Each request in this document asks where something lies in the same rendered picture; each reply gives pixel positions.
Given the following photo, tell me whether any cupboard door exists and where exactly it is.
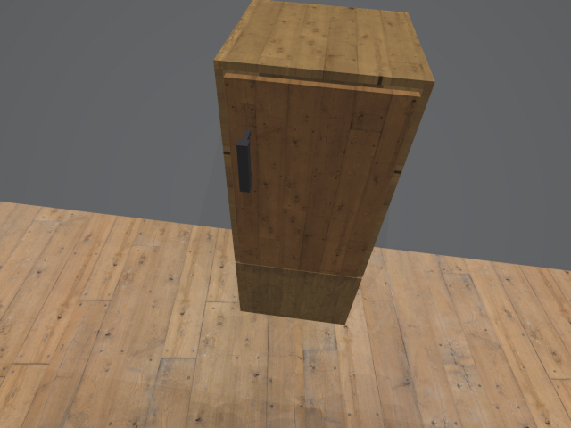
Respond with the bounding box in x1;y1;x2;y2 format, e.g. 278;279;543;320
223;73;420;277

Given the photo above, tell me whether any handle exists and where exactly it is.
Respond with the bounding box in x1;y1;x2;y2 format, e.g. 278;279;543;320
236;129;252;193

